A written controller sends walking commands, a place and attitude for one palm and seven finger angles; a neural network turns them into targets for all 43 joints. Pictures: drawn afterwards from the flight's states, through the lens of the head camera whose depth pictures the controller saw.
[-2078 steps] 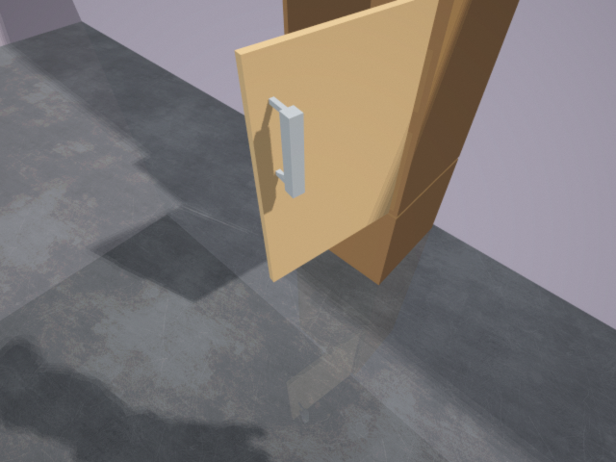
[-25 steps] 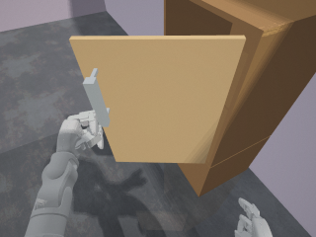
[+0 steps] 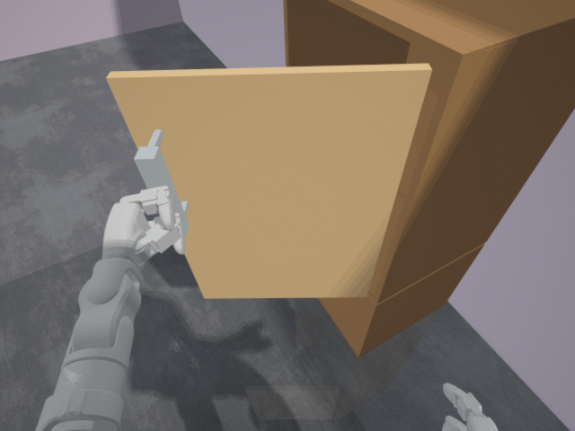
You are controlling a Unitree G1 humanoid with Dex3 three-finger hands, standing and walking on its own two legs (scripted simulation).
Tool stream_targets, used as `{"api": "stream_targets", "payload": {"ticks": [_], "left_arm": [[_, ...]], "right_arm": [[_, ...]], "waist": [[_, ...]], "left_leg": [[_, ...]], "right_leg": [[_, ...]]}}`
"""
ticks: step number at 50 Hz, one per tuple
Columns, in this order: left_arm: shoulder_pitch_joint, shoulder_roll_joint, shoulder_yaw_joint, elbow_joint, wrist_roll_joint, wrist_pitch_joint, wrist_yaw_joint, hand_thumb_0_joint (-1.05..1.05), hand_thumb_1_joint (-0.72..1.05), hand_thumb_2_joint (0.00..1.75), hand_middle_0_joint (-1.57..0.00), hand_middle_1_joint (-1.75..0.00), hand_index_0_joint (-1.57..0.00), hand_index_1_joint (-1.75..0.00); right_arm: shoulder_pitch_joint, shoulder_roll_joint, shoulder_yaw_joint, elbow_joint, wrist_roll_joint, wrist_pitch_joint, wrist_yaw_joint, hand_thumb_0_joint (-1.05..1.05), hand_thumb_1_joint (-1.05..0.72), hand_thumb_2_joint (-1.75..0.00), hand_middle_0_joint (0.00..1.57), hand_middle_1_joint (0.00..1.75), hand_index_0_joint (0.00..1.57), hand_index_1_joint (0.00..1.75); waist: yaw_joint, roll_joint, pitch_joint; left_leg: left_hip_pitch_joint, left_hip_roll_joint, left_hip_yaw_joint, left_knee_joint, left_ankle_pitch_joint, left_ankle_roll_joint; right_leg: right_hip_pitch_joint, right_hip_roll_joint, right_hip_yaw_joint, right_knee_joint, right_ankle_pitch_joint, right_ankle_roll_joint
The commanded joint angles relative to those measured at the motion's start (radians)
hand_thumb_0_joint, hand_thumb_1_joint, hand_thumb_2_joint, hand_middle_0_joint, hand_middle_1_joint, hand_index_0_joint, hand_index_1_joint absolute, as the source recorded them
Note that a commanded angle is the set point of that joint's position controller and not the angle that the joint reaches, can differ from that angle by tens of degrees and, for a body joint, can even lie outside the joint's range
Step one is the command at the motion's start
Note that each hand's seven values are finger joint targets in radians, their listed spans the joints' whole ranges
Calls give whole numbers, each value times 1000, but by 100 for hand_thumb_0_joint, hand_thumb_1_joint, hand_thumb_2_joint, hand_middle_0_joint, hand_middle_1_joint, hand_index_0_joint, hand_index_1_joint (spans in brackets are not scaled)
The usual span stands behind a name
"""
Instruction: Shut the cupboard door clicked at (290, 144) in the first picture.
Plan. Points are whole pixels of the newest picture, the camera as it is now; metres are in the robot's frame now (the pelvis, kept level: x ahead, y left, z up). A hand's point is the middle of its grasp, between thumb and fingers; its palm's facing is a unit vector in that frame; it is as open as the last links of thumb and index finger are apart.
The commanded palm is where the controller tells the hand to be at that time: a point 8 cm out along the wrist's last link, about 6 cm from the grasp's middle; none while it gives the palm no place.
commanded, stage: bring the fist close to the handle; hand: left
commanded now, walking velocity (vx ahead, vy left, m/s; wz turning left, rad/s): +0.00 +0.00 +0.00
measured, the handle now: (168, 185) +0.44 +0.22 +0.10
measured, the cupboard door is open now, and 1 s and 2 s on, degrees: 61 52 42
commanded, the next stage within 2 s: push the door shut along its arc in 0.10 s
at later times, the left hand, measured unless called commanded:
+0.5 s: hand (180, 217) +0.37 +0.18 +0.11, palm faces -0.03 -1.00 -0.01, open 3.1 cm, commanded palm +0.36 +0.23 +0.11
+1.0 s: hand (184, 193) +0.42 +0.18 +0.11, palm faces -0.13 -0.99 -0.02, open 3.2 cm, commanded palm +0.42 +0.22 +0.11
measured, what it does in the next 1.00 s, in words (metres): stands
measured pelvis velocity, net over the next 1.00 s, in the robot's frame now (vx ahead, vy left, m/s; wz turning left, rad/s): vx -0.03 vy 0.02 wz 0.02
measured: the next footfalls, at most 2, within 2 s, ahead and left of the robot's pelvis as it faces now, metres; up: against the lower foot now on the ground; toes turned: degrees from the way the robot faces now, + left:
none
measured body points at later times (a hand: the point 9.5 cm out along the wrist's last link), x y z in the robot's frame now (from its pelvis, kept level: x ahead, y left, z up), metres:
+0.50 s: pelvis -0.01 +0.01 +0.00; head +0.01 -0.01 +0.45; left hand +0.37 +0.23 +0.11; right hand +0.13 -0.24 -0.10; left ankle +0.02 +0.13 -0.72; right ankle -0.01 -0.12 -0.72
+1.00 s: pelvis -0.03 +0.02 -0.01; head +0.03 +0.02 +0.43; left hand +0.42 +0.24 +0.11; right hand +0.05 -0.25 -0.13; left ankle +0.02 +0.13 -0.72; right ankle -0.01 -0.12 -0.72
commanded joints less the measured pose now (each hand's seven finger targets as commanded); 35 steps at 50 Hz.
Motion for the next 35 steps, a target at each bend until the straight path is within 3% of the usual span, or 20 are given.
{"api": "stream_targets", "payload": {"ticks": [1,2,3,4,5,7,9,11,12,18,19,20,22,26,27,29,31,32,35], "left_arm": [[-320,162,50,-227,-19,-42,-2,0,90,90,-130,-150,-130,-150],[-306,210,95,-233,-18,-50,8,0,90,90,-130,-150,-130,-150],[-311,186,73,-240,-20,-57,7,0,90,90,-130,-150,-130,-150],[-348,202,84,-276,-17,-75,13,0,90,90,-130,-150,-130,-150],[-349,170,55,-290,-15,-87,15,0,90,90,-130,-150,-130,-150],[-354,209,79,-272,-5,-100,26,0,90,90,-130,-150,-130,-150],[-368,156,30,-243,1,-96,25,0,90,90,-130,-150,-130,-150],[-358,166,29,-201,7,-83,17,0,90,90,-130,-150,-130,-150],[-374,177,27,-171,10,-72,11,0,90,90,-130,-150,-130,-150],[-539,202,31,-104,-11,-63,-32,0,90,90,-130,-150,-130,-150],[-541,236,64,-82,-14,-71,-33,0,90,90,-130,-150,-130,-150],[-561,203,31,-94,-15,-82,-41,0,90,90,-130,-150,-130,-150],[-572,246,66,-24,-13,-93,-43,0,90,90,-130,-150,-130,-150],[-664,264,66,80,-7,-112,-70,0,90,90,-130,-150,-130,-150],[-670,307,92,100,-3,-118,-75,0,90,90,-130,-150,-130,-150],[-730,261,42,111,-3,-125,-97,0,90,90,-130,-150,-130,-150],[-765,260,38,145,-7,-128,-111,0,90,90,-130,-150,-130,-150],[-759,299,66,177,-4,-128,-114,0,90,90,-130,-150,-130,-150],[-830,242,10,201,-8,-141,-137,0,90,90,-130,-150,-130,-150]], "right_arm": [[-82,-110,-43,-159,6,-48,-7,0,-90,-90,20,30,20,30],[-81,-115,-46,-158,1,-47,-10,0,-90,-90,20,30,20,30],[-87,-111,-42,-164,4,-47,-9,0,-90,-90,20,30,20,30],[-88,-108,-44,-162,3,-48,-11,0,-90,-90,20,30,20,30],[-92,-103,-42,-163,2,-52,-10,0,-90,-90,20,30,20,30],[-83,-109,-42,-151,-1,-52,-12,0,-90,-90,20,30,20,30],[-87,-101,-39,-146,4,-54,-10,0,-90,-90,20,30,20,30],[-83,-109,-40,-140,6,-51,-11,0,-90,-90,20,30,20,30],[-76,-116,-39,-135,4,-47,-14,0,-90,-90,20,30,20,30],[-74,-121,-34,-132,7,-35,-25,0,-90,-90,20,30,20,30],[-71,-122,-35,-130,6,-34,-26,0,-90,-90,20,30,20,30],[-75,-120,-34,-136,7,-35,-25,0,-90,-90,20,30,20,30],[-57,-128,-34,-123,2,-33,-25,0,-90,-90,20,30,20,30],[-37,-133,-34,-112,5,-21,-24,0,-90,-90,20,30,20,30],[-28,-141,-37,-108,2,-18,-25,0,-90,-90,20,30,20,30],[-27,-135,-36,-110,6,-16,-22,0,-90,-90,20,30,20,30],[-10,-141,-41,-103,6,-14,-20,0,-90,-90,20,30,20,30],[4,-149,-43,-98,3,-9,-22,0,-90,-90,20,30,20,30],[14,-149,-46,-96,6,-10,-18,0,-90,-90,20,30,20,30]], "waist": [[-1,-60,-242],[7,-86,-256],[2,-85,-253],[-1,-66,-273],[-1,-49,-281],[-4,-53,-270],[-18,-21,-231],[-21,-18,-209],[-31,-61,-198],[-49,-46,-235],[-37,-58,-247],[-41,-37,-266],[-39,-54,-266],[-60,-73,-241],[-55,-71,-255],[-68,-17,-268],[-77,-5,-289],[-75,-39,-291],[-92,-25,-309]], "left_leg": [[115,-50,-6,-82,189,39],[119,-48,-5,-76,196,42],[113,-49,-4,-82,188,41],[129,-48,-3,-77,198,41],[138,-48,-4,-77,204,40],[136,-45,-7,-74,196,40],[135,-44,-9,-79,167,39],[125,-43,-14,-85,140,37],[116,-44,-15,-83,125,42],[124,-45,-23,-77,124,40],[119,-44,-29,-78,126,37],[133,-45,-25,-75,136,37],[119,-43,-31,-71,133,37],[76,-43,-31,-65,104,38],[74,-42,-28,-57,106,40],[91,-44,-33,-56,115,38],[105,-43,-36,-46,121,37],[92,-41,-39,-41,121,39],[105,-39,-46,-40,116,38]], "right_leg": [[74,22,9,-104,324,-4],[87,23,14,-106,327,-3],[87,21,15,-107,320,-2],[88,22,16,-101,328,-4],[88,24,13,-94,335,-5],[79,28,12,-95,319,-6],[40,28,7,-99,290,-7],[26,29,7,-106,255,-9],[23,28,8,-116,239,-5],[18,23,11,-115,240,-7],[29,25,11,-109,237,-10],[28,25,10,-104,248,-11],[23,26,9,-101,240,-12],[-8,23,14,-97,217,-8],[2,23,22,-97,212,-9],[-19,23,15,-86,224,-13],[-41,26,12,-81,228,-14],[-33,27,11,-80,224,-13],[-67,31,2,-70,214,-14]]}}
